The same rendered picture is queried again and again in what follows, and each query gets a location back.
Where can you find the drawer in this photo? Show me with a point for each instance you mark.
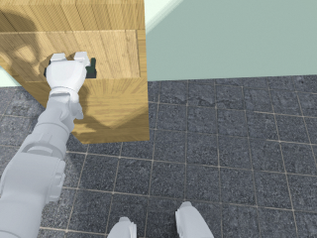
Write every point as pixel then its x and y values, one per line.
pixel 29 53

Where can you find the robot left hand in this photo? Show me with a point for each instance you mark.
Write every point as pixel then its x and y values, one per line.
pixel 68 74

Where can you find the handle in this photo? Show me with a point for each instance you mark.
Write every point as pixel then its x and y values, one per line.
pixel 91 71

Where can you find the cabinet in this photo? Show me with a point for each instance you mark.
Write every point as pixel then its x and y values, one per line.
pixel 114 109

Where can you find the robot right shin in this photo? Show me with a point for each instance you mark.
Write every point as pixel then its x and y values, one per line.
pixel 184 204

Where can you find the left robot upper arm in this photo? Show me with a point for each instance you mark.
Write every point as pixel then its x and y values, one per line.
pixel 32 182

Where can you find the left robot forearm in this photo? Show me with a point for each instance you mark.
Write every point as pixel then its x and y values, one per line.
pixel 52 131

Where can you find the robot right thigh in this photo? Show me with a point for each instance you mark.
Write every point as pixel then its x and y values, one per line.
pixel 191 224

